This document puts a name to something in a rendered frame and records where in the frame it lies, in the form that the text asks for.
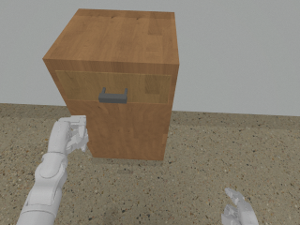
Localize robot left forearm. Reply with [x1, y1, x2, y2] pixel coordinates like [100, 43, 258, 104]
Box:
[16, 152, 68, 225]

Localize robot left hand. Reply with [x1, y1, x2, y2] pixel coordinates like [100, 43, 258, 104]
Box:
[47, 115, 89, 156]

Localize handle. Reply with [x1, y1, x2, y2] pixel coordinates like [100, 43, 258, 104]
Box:
[98, 87, 128, 104]

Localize drawer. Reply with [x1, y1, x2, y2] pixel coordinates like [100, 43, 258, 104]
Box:
[55, 70, 172, 104]

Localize cabinet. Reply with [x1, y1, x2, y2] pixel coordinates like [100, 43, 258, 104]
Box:
[42, 8, 180, 161]

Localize robot right hand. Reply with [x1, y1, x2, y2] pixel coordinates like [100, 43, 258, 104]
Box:
[221, 187, 259, 225]

